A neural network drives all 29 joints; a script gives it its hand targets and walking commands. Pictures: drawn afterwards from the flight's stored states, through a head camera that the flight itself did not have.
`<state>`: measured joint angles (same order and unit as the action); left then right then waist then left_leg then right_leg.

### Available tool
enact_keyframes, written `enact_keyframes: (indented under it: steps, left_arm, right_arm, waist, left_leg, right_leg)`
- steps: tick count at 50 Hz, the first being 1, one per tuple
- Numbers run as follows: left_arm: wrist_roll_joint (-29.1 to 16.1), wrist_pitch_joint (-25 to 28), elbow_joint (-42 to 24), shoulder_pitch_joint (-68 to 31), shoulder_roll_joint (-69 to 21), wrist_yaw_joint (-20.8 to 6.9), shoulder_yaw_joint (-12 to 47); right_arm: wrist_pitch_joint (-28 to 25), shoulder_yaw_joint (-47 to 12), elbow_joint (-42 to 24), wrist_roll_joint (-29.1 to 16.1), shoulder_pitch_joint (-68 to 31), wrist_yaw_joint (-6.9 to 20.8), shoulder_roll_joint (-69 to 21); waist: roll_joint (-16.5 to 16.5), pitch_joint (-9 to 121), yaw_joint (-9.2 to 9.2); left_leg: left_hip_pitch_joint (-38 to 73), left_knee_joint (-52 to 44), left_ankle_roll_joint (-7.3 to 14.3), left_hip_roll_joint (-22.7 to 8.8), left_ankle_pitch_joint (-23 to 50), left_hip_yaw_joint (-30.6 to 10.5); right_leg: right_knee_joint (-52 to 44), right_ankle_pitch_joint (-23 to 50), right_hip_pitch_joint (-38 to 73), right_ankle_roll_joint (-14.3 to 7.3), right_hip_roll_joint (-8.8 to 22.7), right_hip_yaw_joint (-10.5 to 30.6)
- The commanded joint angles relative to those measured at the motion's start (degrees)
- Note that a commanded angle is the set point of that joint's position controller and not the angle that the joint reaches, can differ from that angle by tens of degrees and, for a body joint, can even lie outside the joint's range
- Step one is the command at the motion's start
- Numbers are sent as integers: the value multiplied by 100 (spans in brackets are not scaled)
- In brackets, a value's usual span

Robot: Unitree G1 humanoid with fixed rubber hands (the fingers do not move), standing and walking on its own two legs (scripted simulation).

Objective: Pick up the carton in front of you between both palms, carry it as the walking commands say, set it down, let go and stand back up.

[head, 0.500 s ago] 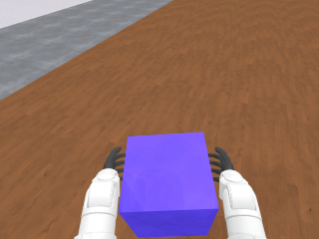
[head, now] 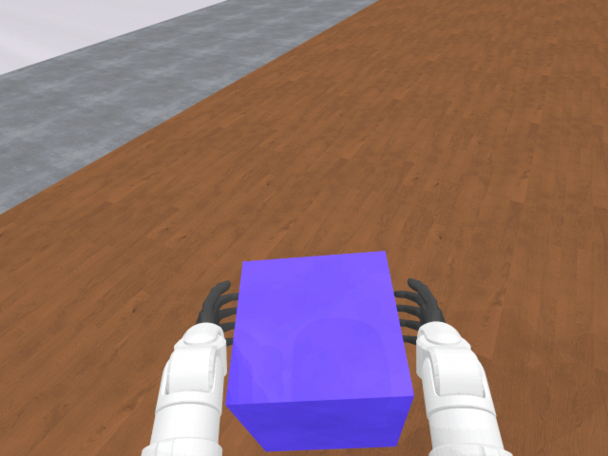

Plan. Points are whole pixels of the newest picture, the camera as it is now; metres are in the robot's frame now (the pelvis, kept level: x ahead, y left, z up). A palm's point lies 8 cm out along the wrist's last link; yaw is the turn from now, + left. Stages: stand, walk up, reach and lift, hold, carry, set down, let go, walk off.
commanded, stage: set down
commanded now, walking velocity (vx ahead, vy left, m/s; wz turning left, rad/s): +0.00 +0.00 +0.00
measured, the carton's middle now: (322, 357) +0.31 +0.00 -0.05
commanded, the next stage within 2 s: none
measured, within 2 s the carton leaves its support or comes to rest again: neither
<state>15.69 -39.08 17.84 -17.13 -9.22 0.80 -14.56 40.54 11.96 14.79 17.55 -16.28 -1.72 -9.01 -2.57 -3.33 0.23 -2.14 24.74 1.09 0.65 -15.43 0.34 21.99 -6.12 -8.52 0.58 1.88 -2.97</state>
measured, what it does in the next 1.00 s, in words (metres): lowers itself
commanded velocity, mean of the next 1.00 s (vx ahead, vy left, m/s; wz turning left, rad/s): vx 0.00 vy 0.00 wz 0.00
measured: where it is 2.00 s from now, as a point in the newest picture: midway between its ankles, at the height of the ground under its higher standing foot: outside the picture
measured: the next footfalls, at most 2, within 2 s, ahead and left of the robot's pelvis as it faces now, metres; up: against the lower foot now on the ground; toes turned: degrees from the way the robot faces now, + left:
none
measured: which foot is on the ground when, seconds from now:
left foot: down 0.00-1.00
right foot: down 0.00-1.00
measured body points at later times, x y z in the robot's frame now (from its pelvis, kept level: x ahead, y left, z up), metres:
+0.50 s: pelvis -0.04 -0.03 -0.06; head +0.16 -0.04 +0.34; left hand +0.34 +0.15 -0.14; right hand +0.36 -0.14 -0.15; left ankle -0.01 +0.11 -0.74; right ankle +0.07 -0.12 -0.74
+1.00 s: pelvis -0.05 -0.01 -0.20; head +0.19 -0.03 +0.18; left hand +0.39 +0.15 -0.28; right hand +0.41 -0.15 -0.29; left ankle -0.01 +0.11 -0.74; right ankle +0.07 -0.12 -0.74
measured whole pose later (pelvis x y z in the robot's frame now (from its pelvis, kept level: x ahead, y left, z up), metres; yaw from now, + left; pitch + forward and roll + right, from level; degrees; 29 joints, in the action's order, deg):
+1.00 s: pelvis -0.05 -0.01 -0.20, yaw +5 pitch +43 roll +2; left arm 12.9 -14.9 34.7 -45.4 -7.4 4.9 -27.0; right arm 15.6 24.6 35.0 16.8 -46.3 -2.5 -3.3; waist -2.2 12.7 -0.5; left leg -97.6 86.8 -0.5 3.8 -31.9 -0.1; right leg 82.6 -21.2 -104.1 0.0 0.8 1.9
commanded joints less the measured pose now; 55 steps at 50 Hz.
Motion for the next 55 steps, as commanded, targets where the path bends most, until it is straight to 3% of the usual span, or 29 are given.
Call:
enact_keyframes:
  steps: [1,4,8,12,15,18,22,28,30,32,35,38,44,55]
  left_arm:
    - [-1259,445,221,-3674,-5194,-1575,2783]
    - [-856,741,1030,-4355,-5169,-1647,2153]
    - [-118,1155,1969,-4720,-4799,-1589,945]
    - [590,1464,2285,-4506,-4017,-1425,-72]
    - [797,1843,2302,-4295,-3566,-1349,-329]
    - [625,2362,2247,-4294,-3606,-1370,7]
    - [37,3069,2095,-4637,-4018,-1476,941]
    - [-884,3375,1229,-5174,-4534,-1328,2469]
    - [-1048,3285,1089,-5207,-4599,-1254,2657]
    - [-1073,3116,1127,-5215,-4735,-1228,2683]
    - [-993,2811,1397,-5349,-4954,-1264,2447]
    - [-877,2555,1738,-5516,-5044,-1306,2123]
    - [-794,2482,1980,-5925,-5063,-1206,1845]
    - [-1286,2745,1675,-6761,-4825,-744,2273]
  right_arm:
    - [-336,-2502,153,-1260,-3191,1438,-5359]
    - [-518,-2046,998,-1082,-4003,1547,-5571]
    - [-838,-1272,1899,-695,-4644,1510,-5432]
    - [-1254,-246,2327,-46,-4433,1242,-4691]
    - [-1727,172,2406,314,-4132,1043,-4160]
    - [-2316,-27,2362,329,-4040,915,-4131]
    - [-3095,-1000,2075,-81,-4425,751,-4567]
    - [-3402,-2768,1107,-782,-5245,628,-4984]
    - [-3302,-2932,1064,-883,-5266,672,-4936]
    - [-3144,-2906,1201,-887,-5232,763,-4916]
    - [-2869,-2589,1614,-789,-5257,965,-4910]
    - [-2619,-2188,2049,-667,-5374,1145,-4939]
    - [-2518,-1738,2414,-624,-5759,1312,-4824]
    - [-2696,-1969,2355,-1062,-6424,1181,-4415]
  waist:
    - [-3,1083,-270]
    - [171,970,-141]
    - [300,944,171]
    - [328,919,232]
    - [275,1226,170]
    - [329,1960,103]
    - [353,3548,94]
    - [422,6854,148]
    - [464,7148,83]
    - [429,6919,43]
    - [372,6208,3]
    - [348,5730,-27]
    - [287,5921,-109]
    - [360,7074,-249]
  left_leg:
    - [-1811,-898,186,143,-442,-724]
    - [-2142,-669,275,202,-1044,-631]
    - [-2595,-162,310,297,-1076,-532]
    - [-3100,372,252,393,-703,-466]
    - [-3637,891,180,487,-312,-410]
    - [-4287,1432,92,614,23,-343]
    - [-5447,2112,-44,751,319,-236]
    - [-6326,3153,-199,887,1036,-173]
    - [-6563,3410,-232,907,903,-188]
    - [-6795,3603,-248,925,518,-196]
    - [-7184,3813,-249,927,-201,-186]
    - [-7705,4036,-255,936,-690,-136]
    - [-8287,4663,-285,1001,-506,-75]
    - [-8937,5865,-388,1146,-217,97]
  right_leg:
    - [254,-173,1838,-106,-687,578]
    - [335,-893,1593,-70,-655,605]
    - [501,-1433,1236,-29,-597,829]
    - [786,-1220,531,-50,-613,907]
    - [1220,-722,-216,-70,-640,879]
    - [1736,69,-620,-68,-693,895]
    - [2576,1285,-494,-35,-682,976]
    - [3958,2460,-291,-18,-775,969]
    - [4233,2185,-798,-16,-822,882]
    - [4380,1424,-1627,-13,-883,748]
    - [4513,220,-2951,-38,-959,532]
    - [4708,-412,-3814,-76,-966,432]
    - [5348,-286,-4854,-99,-987,359]
    - [6534,101,-5755,-21,-1024,224]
